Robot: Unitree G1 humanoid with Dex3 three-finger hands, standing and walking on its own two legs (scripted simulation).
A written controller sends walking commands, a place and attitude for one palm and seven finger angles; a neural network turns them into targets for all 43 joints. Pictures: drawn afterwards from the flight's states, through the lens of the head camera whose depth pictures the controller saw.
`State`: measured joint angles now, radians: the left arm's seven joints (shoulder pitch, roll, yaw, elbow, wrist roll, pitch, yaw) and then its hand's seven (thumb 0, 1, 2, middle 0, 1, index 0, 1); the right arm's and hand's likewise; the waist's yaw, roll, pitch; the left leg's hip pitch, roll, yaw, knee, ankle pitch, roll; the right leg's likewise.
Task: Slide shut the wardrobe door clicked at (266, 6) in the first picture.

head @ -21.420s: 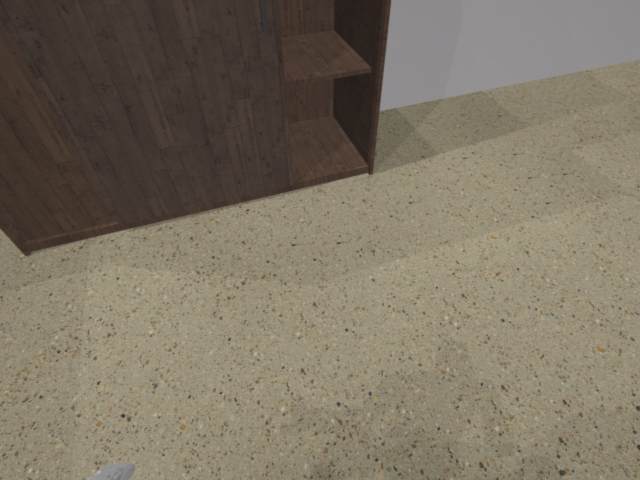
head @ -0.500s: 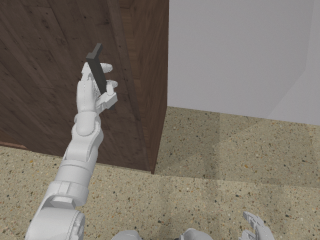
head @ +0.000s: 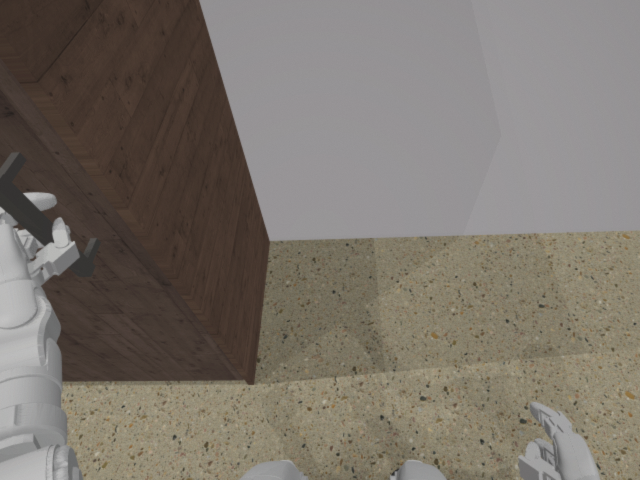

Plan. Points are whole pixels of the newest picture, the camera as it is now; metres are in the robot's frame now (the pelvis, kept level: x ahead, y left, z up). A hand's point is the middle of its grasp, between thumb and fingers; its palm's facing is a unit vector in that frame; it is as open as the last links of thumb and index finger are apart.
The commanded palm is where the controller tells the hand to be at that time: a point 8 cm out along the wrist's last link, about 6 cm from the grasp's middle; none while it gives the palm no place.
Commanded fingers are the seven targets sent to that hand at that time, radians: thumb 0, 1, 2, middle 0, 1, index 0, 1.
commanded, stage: stop walking and hold the door there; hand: left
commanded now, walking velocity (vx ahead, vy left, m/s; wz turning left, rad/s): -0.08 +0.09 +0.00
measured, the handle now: (53, 221) +0.40 +0.37 +0.10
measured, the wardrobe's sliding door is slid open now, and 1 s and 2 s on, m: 0.00 0.00 0.00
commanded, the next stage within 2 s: none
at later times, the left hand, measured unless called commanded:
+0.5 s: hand (63, 245) +0.36 +0.33 +0.10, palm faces +0.55 -0.78 -0.30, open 5.8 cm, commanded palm +0.31 +0.37 +0.10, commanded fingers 0.00 0.90 0.90 -0.45 -1.40 -0.45 -1.40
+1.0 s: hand (64, 248) +0.36 +0.34 +0.09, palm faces +0.48 -0.81 -0.32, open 5.6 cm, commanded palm +0.32 +0.38 +0.10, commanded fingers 0.00 0.90 0.90 -0.45 -1.40 -0.45 -1.40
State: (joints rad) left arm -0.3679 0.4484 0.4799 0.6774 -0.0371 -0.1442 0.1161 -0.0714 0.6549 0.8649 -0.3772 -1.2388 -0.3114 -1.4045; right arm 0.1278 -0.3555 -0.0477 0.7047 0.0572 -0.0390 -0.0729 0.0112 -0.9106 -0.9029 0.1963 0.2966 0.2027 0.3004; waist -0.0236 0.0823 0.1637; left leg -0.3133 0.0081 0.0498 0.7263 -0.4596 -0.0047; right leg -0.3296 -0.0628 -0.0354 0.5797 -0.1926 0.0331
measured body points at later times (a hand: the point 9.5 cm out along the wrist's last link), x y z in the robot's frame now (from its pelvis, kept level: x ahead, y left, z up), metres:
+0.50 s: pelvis +0.01 -0.02 +0.01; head +0.01 -0.03 +0.46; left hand +0.32 +0.37 +0.12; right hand +0.07 -0.30 -0.10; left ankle +0.04 +0.09 -0.73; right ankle +0.03 -0.14 -0.73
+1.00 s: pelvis +0.00 +0.01 +0.01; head +0.01 -0.01 +0.46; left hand +0.33 +0.38 +0.11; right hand +0.08 -0.30 -0.10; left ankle +0.02 +0.12 -0.71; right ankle +0.03 -0.14 -0.73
